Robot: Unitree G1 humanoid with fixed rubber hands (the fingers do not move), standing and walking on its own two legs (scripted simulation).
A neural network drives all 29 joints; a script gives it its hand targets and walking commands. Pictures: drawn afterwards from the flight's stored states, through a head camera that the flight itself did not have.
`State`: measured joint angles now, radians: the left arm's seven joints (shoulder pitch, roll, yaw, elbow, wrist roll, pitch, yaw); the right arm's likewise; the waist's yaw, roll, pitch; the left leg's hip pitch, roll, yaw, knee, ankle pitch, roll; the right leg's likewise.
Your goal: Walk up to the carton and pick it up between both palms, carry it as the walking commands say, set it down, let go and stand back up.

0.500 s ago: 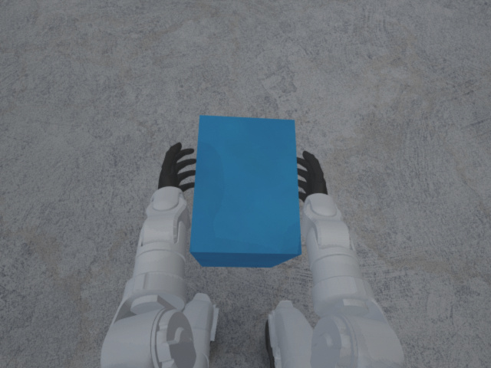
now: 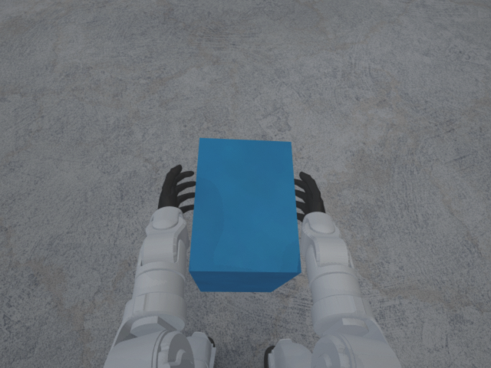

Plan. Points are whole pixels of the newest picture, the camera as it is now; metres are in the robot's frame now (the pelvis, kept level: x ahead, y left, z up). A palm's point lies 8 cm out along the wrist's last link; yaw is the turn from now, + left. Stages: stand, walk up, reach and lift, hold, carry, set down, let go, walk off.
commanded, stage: reach and lift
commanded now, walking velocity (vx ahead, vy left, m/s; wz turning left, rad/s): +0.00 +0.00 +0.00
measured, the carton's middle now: (240, 225) +0.35 +0.02 -0.08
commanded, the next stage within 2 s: hold in 1.90 s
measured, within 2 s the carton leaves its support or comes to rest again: neither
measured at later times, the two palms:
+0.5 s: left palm (161, 197) +0.33 +0.14 +0.06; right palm (323, 204) +0.34 -0.10 +0.06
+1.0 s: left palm (167, 198) +0.32 +0.13 +0.08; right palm (336, 206) +0.32 -0.11 +0.07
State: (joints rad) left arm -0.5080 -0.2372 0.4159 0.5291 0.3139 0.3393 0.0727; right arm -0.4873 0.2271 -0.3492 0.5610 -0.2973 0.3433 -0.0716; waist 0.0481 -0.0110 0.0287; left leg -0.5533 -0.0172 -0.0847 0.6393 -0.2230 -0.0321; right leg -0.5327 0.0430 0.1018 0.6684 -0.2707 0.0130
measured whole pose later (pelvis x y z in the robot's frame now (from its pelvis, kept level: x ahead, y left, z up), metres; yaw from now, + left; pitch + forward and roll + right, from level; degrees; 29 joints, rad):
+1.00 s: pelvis +0.00 +0.00 +0.02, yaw +0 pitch -9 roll +0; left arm -0.52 -0.23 0.38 0.50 0.33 0.67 0.10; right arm -0.52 0.21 -0.33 0.54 -0.31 0.69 -0.06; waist 0.00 0.00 0.05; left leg -0.15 -0.02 -0.09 0.49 -0.19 -0.02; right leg -0.12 0.03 0.10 0.51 -0.24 0.01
